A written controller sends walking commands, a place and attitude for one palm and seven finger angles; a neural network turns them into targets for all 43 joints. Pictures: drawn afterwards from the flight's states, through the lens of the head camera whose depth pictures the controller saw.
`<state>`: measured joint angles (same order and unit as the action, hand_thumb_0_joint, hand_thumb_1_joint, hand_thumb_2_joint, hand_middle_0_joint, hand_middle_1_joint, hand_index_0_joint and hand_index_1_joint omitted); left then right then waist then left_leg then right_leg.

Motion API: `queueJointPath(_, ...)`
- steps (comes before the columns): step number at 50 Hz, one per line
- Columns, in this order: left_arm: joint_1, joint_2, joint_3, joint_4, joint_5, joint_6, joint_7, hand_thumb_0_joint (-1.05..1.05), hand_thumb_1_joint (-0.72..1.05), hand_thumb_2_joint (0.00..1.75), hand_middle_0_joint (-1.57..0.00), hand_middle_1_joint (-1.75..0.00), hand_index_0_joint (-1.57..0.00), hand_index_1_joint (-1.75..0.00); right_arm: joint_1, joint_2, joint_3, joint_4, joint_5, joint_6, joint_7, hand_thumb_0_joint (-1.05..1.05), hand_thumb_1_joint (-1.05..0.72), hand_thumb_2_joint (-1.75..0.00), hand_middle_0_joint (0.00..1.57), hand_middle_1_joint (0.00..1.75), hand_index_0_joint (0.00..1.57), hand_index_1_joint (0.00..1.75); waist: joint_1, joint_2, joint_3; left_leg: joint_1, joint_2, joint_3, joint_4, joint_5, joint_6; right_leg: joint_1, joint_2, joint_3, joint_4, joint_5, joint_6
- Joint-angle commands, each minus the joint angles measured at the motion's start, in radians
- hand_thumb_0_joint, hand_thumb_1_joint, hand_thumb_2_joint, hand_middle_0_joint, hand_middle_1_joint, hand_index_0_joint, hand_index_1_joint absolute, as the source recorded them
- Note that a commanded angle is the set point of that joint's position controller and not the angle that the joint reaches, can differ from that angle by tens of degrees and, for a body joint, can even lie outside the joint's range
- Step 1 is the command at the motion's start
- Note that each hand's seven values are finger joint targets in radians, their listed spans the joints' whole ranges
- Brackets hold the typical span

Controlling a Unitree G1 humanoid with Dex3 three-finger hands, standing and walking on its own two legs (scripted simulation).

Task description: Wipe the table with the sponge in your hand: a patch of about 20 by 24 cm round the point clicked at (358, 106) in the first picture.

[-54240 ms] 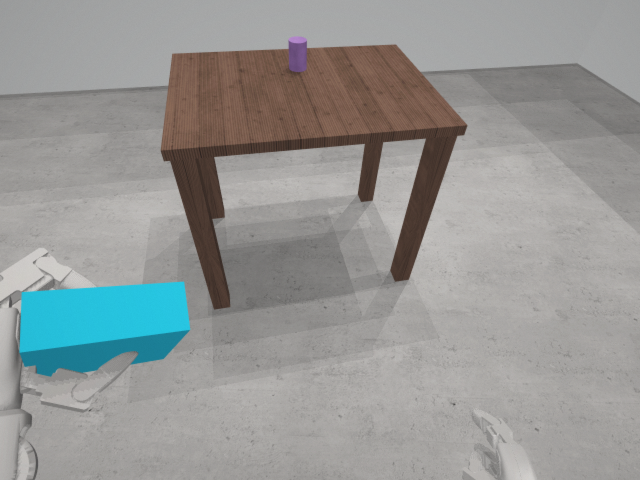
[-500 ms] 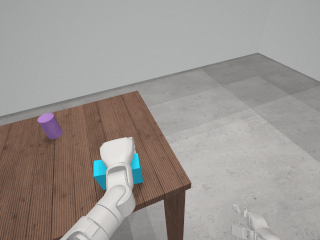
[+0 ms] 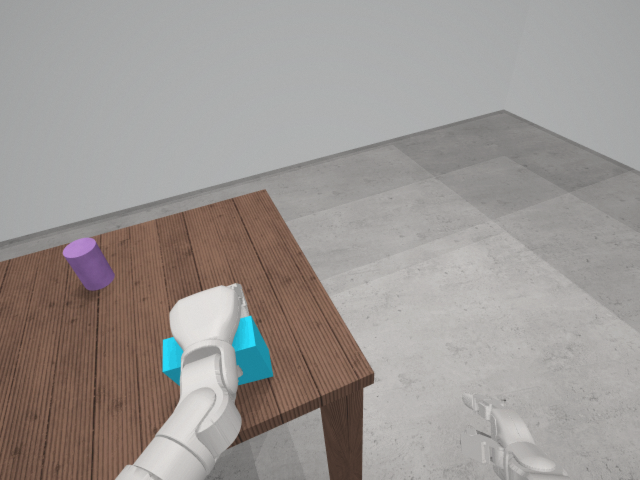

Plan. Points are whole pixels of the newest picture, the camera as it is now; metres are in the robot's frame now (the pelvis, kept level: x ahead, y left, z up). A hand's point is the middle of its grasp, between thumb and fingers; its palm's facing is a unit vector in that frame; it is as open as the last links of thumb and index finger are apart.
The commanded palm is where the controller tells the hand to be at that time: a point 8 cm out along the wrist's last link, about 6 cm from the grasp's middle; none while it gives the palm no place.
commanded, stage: slide back across to the middle lane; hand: left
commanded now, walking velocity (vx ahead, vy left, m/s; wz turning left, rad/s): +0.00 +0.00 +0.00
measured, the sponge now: (225, 364) +0.29 +0.18 -0.02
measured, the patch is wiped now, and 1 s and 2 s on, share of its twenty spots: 0.90 0.95 0.95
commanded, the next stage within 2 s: wipe forward along the middle lane in 0.32 s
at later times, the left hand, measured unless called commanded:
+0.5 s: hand (182, 356) +0.26 +0.22 +0.04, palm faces +0.01 -0.13 -0.99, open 8.9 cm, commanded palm +0.23 +0.22 +0.08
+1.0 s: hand (180, 331) +0.31 +0.24 +0.04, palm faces -0.05 -0.07 -1.00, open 8.9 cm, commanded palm +0.28 +0.25 +0.07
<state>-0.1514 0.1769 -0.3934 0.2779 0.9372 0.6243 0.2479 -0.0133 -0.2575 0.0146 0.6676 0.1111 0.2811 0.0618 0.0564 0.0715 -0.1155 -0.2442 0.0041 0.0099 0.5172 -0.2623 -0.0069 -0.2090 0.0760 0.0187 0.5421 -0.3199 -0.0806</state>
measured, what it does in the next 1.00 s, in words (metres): stands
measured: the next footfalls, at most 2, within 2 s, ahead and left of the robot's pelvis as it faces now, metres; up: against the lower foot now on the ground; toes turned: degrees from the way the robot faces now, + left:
none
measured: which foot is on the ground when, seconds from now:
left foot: down 0.00-1.00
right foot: down 0.00-1.00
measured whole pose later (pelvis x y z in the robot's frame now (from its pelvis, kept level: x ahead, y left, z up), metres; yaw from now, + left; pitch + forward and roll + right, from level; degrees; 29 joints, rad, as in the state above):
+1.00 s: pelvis -0.01 +0.00 +0.00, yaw +1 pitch +2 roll +1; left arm -0.29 0.27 -0.24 0.48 0.98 0.49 0.17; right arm 0.06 -0.27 0.02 0.69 0.10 0.21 -0.02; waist 0.05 0.08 -0.11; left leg -0.34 0.00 -0.01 0.55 -0.25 0.00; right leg -0.29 0.07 0.00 0.57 -0.31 -0.08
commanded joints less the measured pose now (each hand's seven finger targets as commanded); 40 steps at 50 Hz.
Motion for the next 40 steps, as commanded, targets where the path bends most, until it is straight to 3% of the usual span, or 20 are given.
queueJointPath(1,-0.054,0.126,0.089,-0.115,-0.007,0.016,-0.026,0.0,0.1,1.3,-1.2,-1.6,-1.2,-1.6,-0.272,-0.094,-0.022,-0.194,0.0,-0.064,-0.008,0.0,-0.9,-0.9,0.2,0.3,0.2,0.3,0.034,-0.149,-0.07,0.023,-0.053,-0.012,-0.034,0.193,0.055,0.058,-0.042,0.112,-0.116,0.357,0.007)
queueJointPath(5,-0.019,0.17,0.131,-0.154,-0.009,0.002,-0.037,0.0,0.1,1.3,-1.2,-1.6,-1.2,-1.6,-0.267,-0.097,-0.021,-0.197,-0.002,-0.071,-0.016,0.0,-0.9,-0.9,0.2,0.3,0.2,0.3,0.035,-0.151,-0.067,0.032,-0.054,-0.011,-0.036,0.204,0.055,0.071,-0.041,0.127,-0.119,0.386,0.008)
queueJointPath(11,0.073,0.183,0.147,-0.214,-0.01,-0.019,-0.045,0.0,0.1,1.3,-1.2,-1.6,-1.2,-1.6,-0.264,-0.096,-0.02,-0.204,-0.004,-0.086,-0.017,0.0,-0.9,-0.9,0.2,0.3,0.2,0.3,0.038,-0.137,-0.073,0.042,-0.055,-0.009,-0.035,0.229,0.054,0.092,-0.042,0.133,-0.112,0.46,0.009)
queueJointPath(13,0.066,0.229,0.189,-0.237,-0.004,-0.02,-0.047,0.0,0.1,1.3,-1.2,-1.6,-1.2,-1.6,-0.265,-0.104,-0.021,-0.201,-0.008,-0.087,-0.02,0.0,-0.9,-0.9,0.2,0.3,0.2,0.3,0.04,-0.132,-0.077,0.043,-0.055,-0.017,-0.039,0.222,0.051,0.09,-0.039,0.149,-0.117,0.443,0.005)
queueJointPath(14,0.053,0.203,0.165,-0.24,-0.005,-0.02,-0.048,0.0,0.1,1.3,-1.2,-1.6,-1.2,-1.6,-0.263,-0.099,-0.021,-0.202,-0.007,-0.089,-0.023,0.0,-0.9,-0.9,0.2,0.3,0.2,0.3,0.031,-0.141,-0.073,0.041,-0.056,-0.008,-0.038,0.219,0.056,0.09,-0.043,0.14,-0.116,0.443,0.011)
queueJointPath(20,0.098,0.222,0.181,-0.252,0.0,-0.029,-0.061,0.0,0.1,1.3,-1.2,-1.6,-1.2,-1.6,-0.26,-0.1,-0.021,-0.2,-0.006,-0.106,-0.027,0.0,-0.9,-0.9,0.2,0.3,0.2,0.3,0.035,-0.135,-0.052,0.045,-0.054,-0.016,-0.042,0.211,0.058,0.07,-0.039,0.132,-0.123,0.393,0.011)
queueJointPath(21,0.086,0.198,0.155,-0.257,0.004,-0.032,-0.065,0.0,0.1,1.3,-1.2,-1.6,-1.2,-1.6,-0.258,-0.1,-0.019,-0.2,-0.008,-0.11,-0.027,0.0,-0.9,-0.9,0.2,0.3,0.2,0.3,0.03,-0.136,-0.063,0.049,-0.056,-0.016,-0.04,0.22,0.06,0.073,-0.039,0.13,-0.119,0.413,0.011)
queueJointPath(23,0.029,0.218,0.168,-0.238,0.021,-0.032,-0.068,0.0,0.1,1.3,-1.2,-1.6,-1.2,-1.6,-0.249,-0.108,-0.023,-0.19,-0.01,-0.113,-0.03,0.0,-0.9,-0.9,0.2,0.3,0.2,0.3,0.02,-0.122,-0.051,0.048,-0.053,-0.02,-0.045,0.208,0.058,0.048,-0.034,0.134,-0.126,0.383,0.007)
queueJointPath(27,-0.027,0.197,0.151,-0.172,0.033,-0.048,-0.067,0.0,0.1,1.3,-1.2,-1.6,-1.2,-1.6,-0.232,-0.106,-0.023,-0.18,-0.01,-0.121,-0.039,0.0,-0.9,-0.9,0.2,0.3,0.2,0.3,0.015,-0.147,-0.042,0.026,-0.054,-0.024,-0.044,0.167,0.06,0.016,-0.033,0.112,-0.124,0.313,0.009)
queueJointPath(33,-0.13,0.251,0.215,-0.057,0.054,-0.084,-0.055,0.0,0.1,1.3,-1.2,-1.6,-1.2,-1.6,-0.203,-0.115,-0.023,-0.157,-0.017,-0.13,-0.064,0.0,-0.9,-0.9,0.2,0.3,0.2,0.3,0.013,-0.175,-0.065,-0.008,-0.056,-0.024,-0.04,0.123,0.056,0.004,-0.032,0.125,-0.125,0.264,0.009)
queueJointPath(34,-0.156,0.218,0.19,-0.045,0.055,-0.087,-0.053,0.0,0.1,1.3,-1.2,-1.6,-1.2,-1.6,-0.193,-0.11,-0.025,-0.157,-0.015,-0.128,-0.067,0.0,-0.9,-0.9,0.2,0.3,0.2,0.3,0.006,-0.172,-0.074,-0.012,-0.056,-0.019,-0.037,0.116,0.057,0.0,-0.035,0.107,-0.116,0.254,0.012)
queueJointPath(37,-0.183,0.191,0.168,0.018,0.054,-0.09,-0.052,0.0,0.1,1.3,-1.2,-1.6,-1.2,-1.6,-0.182,-0.113,-0.027,-0.154,-0.012,-0.13,-0.07,0.0,-0.9,-0.9,0.2,0.3,0.2,0.3,0.005,-0.165,-0.059,-0.023,-0.057,-0.022,-0.032,0.093,0.058,-0.03,-0.034,0.096,-0.122,0.218,0.011)
queueJointPath(38,-0.188,0.234,0.207,0.036,0.057,-0.089,-0.052,0.0,0.1,1.3,-1.2,-1.6,-1.2,-1.6,-0.181,-0.12,-0.028,-0.153,-0.014,-0.127,-0.072,0.0,-0.9,-0.9,0.2,0.3,0.2,0.3,0.01,-0.157,-0.059,-0.03,-0.056,-0.027,-0.037,0.091,0.055,-0.03,-0.032,0.106,-0.126,0.205,0.006)
queueJointPath(40,-0.215,0.216,0.187,0.076,0.055,-0.095,-0.054,0.0,0.1,1.3,-1.2,-1.6,-1.2,-1.6,-0.164,-0.117,-0.026,-0.151,-0.011,-0.126,-0.077,0.0,-0.9,-0.9,0.2,0.3,0.2,0.3,0.002,-0.17,-0.063,-0.045,-0.058,-0.023,-0.025,0.079,0.057,-0.038,-0.035,0.096,-0.119,0.196,0.012)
